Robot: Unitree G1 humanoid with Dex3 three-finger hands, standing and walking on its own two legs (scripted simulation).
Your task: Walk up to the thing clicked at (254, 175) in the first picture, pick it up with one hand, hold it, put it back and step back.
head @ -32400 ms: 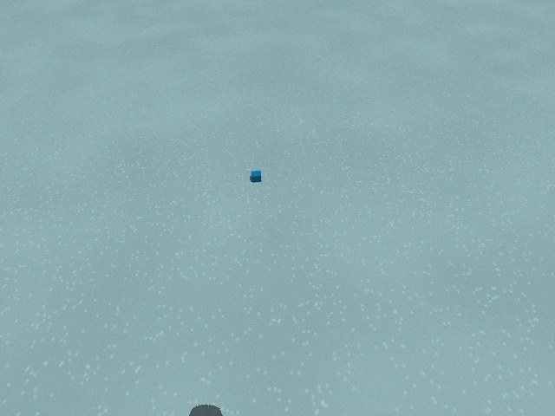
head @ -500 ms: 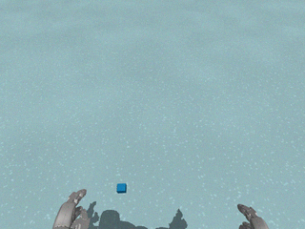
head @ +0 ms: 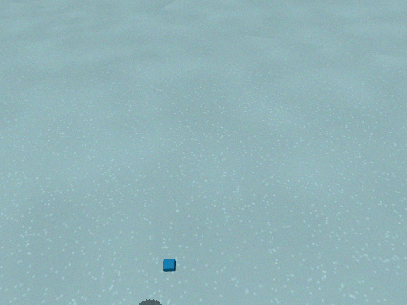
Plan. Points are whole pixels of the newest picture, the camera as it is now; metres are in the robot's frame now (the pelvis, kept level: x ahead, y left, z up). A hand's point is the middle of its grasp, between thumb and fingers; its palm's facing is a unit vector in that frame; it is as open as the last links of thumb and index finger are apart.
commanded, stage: stand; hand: left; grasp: from above
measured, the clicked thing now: (169, 265) +0.46 +0.22 -0.75
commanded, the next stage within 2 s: step back in 1.90 s
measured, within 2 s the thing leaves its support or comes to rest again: neither
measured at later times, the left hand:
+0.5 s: hand out of the picture +0.05 +0.23 -0.15, palm faces +0.03 -0.94 -0.34, open 7.4 cm
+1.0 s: hand out of the picture +0.08 +0.22 -0.15, palm faces +0.03 -0.94 -0.34, open 7.4 cm
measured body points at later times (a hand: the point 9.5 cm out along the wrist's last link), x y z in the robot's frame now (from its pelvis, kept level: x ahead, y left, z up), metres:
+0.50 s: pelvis +0.00 -0.02 +0.01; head +0.00 -0.02 +0.46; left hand +0.05 +0.28 -0.13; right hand +0.06 -0.30 -0.14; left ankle +0.01 +0.11 -0.74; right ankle -0.01 -0.14 -0.74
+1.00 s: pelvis +0.01 -0.02 +0.01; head +0.02 -0.03 +0.46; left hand +0.08 +0.27 -0.12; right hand +0.09 -0.31 -0.13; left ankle +0.01 +0.11 -0.74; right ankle -0.01 -0.14 -0.74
